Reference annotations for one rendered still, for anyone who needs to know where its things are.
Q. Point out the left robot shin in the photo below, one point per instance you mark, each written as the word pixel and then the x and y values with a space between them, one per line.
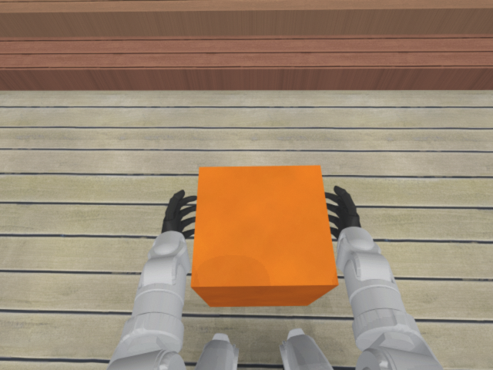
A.
pixel 220 336

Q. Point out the robot left hand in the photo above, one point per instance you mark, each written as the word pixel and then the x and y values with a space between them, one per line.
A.
pixel 173 219

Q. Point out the carton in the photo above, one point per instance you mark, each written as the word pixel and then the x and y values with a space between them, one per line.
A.
pixel 262 237

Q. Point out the robot right forearm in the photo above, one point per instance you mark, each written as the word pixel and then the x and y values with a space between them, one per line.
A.
pixel 380 318

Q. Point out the right robot upper arm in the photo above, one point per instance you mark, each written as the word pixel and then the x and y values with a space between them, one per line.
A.
pixel 384 358

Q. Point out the left robot upper arm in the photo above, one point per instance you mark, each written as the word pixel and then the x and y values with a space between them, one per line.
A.
pixel 164 359

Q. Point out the robot left forearm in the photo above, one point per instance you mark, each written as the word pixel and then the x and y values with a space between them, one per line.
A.
pixel 155 323

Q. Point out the left robot thigh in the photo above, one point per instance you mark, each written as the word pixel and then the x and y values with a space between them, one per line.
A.
pixel 218 355

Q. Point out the robot right hand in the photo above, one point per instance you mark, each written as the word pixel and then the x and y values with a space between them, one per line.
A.
pixel 347 211

